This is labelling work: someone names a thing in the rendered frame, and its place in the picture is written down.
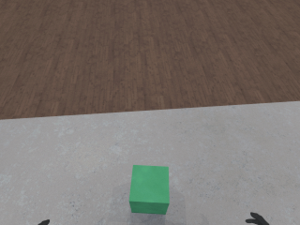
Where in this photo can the carton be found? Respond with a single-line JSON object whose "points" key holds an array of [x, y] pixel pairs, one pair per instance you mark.
{"points": [[149, 189]]}

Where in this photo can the right robot hand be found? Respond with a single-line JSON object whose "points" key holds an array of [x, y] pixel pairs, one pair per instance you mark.
{"points": [[257, 219]]}

